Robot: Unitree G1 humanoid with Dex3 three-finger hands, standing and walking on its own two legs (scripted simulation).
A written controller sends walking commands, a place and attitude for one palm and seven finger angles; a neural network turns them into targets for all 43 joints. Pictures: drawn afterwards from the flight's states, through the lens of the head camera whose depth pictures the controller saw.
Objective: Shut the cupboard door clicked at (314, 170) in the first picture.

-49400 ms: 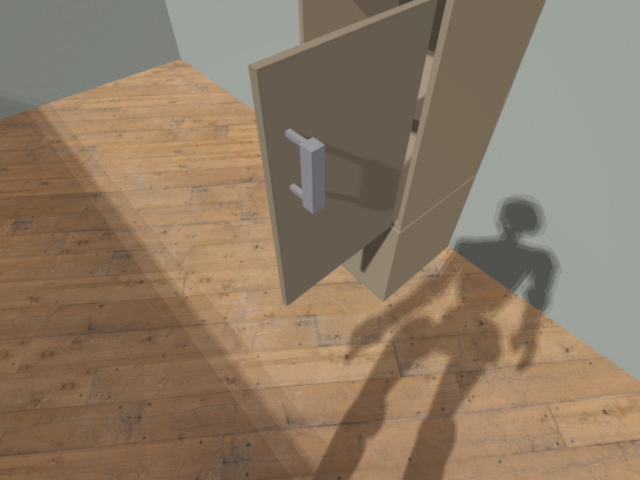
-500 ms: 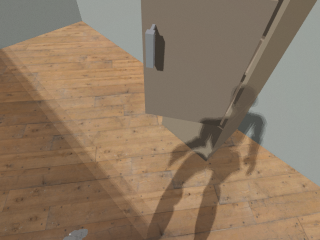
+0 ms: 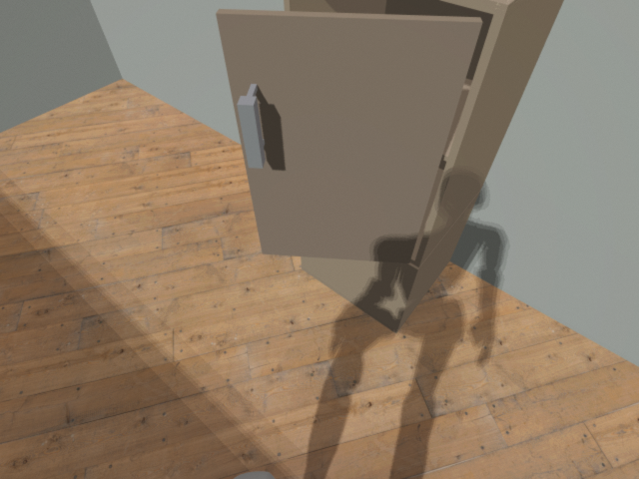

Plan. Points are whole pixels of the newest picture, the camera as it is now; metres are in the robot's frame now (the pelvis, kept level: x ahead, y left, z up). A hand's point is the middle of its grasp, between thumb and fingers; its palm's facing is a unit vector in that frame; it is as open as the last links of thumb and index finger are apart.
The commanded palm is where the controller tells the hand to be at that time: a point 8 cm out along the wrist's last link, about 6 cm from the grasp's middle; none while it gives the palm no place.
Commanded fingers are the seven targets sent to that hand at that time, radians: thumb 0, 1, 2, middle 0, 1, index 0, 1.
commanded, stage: take the last steps up to it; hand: left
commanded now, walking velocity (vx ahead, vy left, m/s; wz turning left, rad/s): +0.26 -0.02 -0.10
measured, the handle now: (254, 126) +0.66 +0.15 +0.07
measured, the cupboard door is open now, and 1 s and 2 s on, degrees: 34 34 34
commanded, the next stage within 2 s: come to a stop and stand still in 0.40 s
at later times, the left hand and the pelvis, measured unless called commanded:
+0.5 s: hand (230, 412) +0.24 +0.16 -0.17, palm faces -0.08 -0.98 -0.21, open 7.4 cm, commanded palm none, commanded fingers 0.00 0.90 0.90 -0.20 -0.30 -0.20 -0.30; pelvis +0.14 -0.02 -0.01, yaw -4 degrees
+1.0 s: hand (206, 414) +0.24 +0.20 -0.19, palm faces +0.01 -0.98 -0.22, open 7.4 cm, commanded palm none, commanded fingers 0.00 0.90 0.90 -0.20 -0.30 -0.20 -0.30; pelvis +0.18 +0.01 -0.01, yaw -3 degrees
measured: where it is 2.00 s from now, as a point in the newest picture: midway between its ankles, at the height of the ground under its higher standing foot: outside the picture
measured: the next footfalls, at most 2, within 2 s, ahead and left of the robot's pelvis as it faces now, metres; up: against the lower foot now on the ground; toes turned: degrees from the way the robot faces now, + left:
left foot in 0.12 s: +0.10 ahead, +0.12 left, +0.00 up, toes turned +5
right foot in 0.48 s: +0.21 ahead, -0.13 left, +0.00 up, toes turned -8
